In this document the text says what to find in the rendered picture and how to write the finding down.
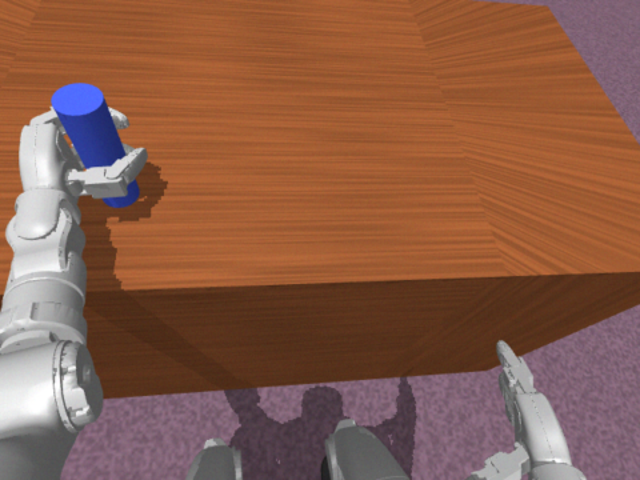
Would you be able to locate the right robot hand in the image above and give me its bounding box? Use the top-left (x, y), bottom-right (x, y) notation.
top-left (465, 340), bottom-right (573, 480)

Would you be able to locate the right robot arm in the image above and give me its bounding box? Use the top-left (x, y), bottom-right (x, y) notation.
top-left (528, 463), bottom-right (587, 480)

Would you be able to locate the left robot arm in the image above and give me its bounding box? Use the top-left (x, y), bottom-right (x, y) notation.
top-left (0, 188), bottom-right (103, 480)

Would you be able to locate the can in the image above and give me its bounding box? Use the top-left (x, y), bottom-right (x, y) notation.
top-left (51, 83), bottom-right (140, 208)

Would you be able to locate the left robot hand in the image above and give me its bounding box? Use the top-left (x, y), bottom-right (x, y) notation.
top-left (19, 106), bottom-right (148, 204)

